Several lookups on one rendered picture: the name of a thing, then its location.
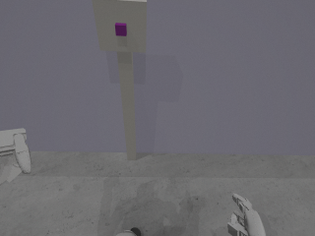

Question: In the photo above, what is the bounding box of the button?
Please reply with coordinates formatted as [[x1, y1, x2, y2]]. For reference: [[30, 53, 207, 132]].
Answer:
[[115, 23, 127, 36]]

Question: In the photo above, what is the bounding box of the panel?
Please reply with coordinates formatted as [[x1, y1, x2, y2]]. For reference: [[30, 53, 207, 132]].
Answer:
[[92, 0, 147, 161]]

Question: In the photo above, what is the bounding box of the robot left hand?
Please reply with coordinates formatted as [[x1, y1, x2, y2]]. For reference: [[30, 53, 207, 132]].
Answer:
[[0, 128, 32, 186]]

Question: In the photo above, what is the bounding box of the robot right hand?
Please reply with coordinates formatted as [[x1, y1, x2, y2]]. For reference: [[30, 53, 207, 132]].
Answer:
[[227, 194, 266, 236]]

